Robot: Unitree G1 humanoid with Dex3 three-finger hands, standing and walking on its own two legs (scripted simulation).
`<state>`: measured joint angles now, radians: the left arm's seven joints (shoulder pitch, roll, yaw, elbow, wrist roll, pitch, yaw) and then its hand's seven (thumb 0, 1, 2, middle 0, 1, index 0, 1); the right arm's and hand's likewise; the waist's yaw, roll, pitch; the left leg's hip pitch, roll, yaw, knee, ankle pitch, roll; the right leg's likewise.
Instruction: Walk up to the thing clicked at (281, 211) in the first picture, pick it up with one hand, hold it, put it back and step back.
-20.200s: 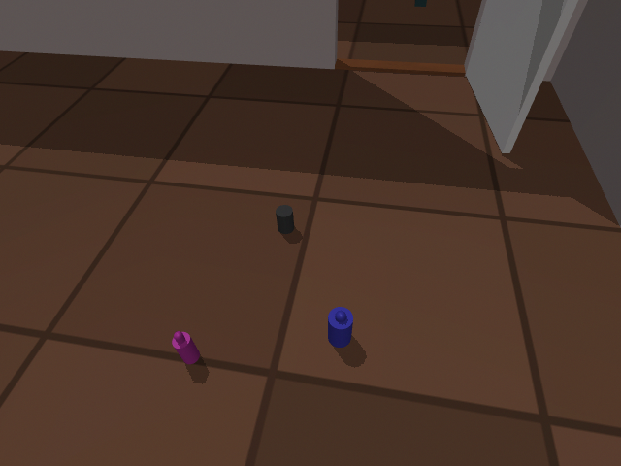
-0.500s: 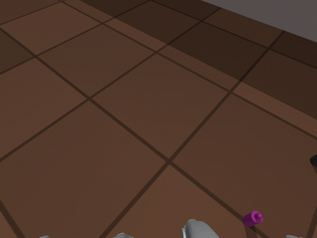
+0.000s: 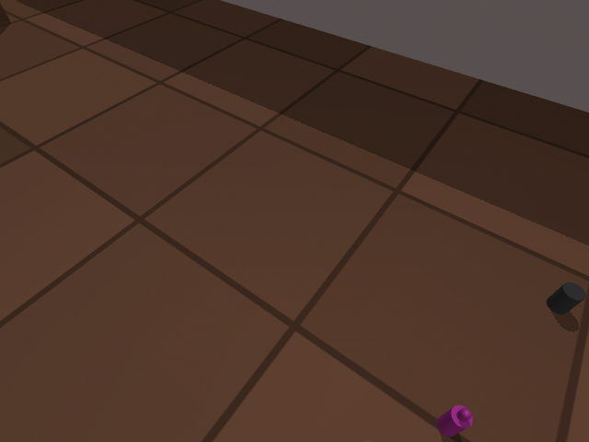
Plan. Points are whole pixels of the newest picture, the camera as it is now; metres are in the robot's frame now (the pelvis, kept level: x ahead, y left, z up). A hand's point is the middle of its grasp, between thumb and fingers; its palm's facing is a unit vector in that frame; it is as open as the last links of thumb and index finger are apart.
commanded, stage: walk up
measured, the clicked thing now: (565, 298) +0.66 -1.00 -0.70
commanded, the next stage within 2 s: stand in 0.80 s
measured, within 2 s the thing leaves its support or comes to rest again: neither
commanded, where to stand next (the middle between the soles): +0.10 +0.01 m, yaw +1 degrees
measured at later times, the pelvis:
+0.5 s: pelvis +0.03 -0.02 +0.02, yaw -1 degrees
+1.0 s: pelvis +0.02 -0.01 +0.03, yaw -2 degrees
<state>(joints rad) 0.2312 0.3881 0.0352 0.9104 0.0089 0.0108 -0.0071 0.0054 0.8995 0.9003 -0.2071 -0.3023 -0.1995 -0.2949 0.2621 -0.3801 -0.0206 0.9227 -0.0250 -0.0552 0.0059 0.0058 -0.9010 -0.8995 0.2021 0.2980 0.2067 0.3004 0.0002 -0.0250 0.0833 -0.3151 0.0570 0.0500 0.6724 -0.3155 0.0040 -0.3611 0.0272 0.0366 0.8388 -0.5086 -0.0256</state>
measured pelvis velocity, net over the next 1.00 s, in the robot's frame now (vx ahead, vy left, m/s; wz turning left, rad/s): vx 0.02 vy -0.01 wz -0.03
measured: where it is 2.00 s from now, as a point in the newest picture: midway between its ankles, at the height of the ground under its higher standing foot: outside the picture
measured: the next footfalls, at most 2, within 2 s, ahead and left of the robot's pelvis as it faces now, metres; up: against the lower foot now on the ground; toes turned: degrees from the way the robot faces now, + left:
none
